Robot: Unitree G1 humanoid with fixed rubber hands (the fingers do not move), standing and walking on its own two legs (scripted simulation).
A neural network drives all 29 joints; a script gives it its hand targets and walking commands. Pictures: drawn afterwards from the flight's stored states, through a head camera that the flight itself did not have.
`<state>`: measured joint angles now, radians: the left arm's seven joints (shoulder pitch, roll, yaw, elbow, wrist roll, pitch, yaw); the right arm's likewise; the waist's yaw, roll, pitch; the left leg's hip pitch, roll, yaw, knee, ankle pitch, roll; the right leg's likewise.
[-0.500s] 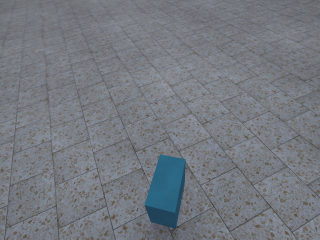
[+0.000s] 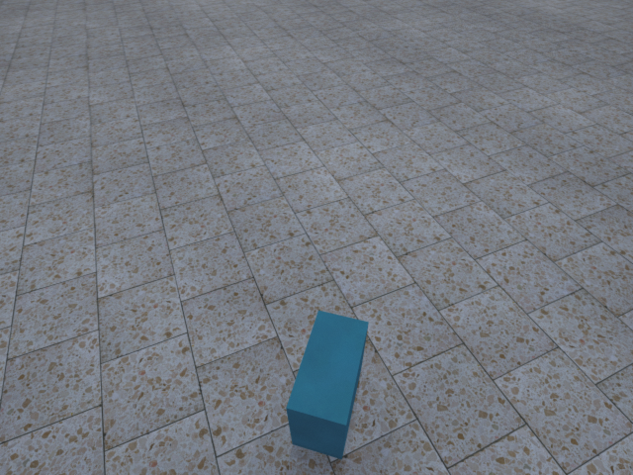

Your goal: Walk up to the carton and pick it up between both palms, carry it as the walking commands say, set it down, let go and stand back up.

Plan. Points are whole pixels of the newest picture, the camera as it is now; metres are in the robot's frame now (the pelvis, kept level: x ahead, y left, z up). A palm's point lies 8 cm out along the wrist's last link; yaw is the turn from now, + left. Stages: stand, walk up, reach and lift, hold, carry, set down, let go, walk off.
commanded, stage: walk up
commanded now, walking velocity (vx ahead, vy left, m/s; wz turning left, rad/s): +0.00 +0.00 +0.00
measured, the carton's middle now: (330, 383) +0.53 +0.01 -0.64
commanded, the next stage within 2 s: none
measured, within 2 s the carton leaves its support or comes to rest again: neither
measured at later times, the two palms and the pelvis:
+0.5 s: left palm out of the picture +0.01 +0.23 -0.15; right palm out of the picture -0.03 -0.19 -0.14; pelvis +0.01 +0.02 +0.00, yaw +0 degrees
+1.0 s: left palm out of the picture +0.02 +0.26 -0.15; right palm out of the picture -0.02 -0.19 -0.15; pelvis +0.03 +0.03 -0.01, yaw -2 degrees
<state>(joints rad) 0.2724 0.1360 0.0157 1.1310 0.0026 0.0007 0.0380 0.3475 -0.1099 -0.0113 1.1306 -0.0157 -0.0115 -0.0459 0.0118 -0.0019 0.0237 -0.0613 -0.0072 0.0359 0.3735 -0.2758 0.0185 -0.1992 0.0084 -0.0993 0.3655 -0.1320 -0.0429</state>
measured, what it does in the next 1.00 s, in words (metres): stands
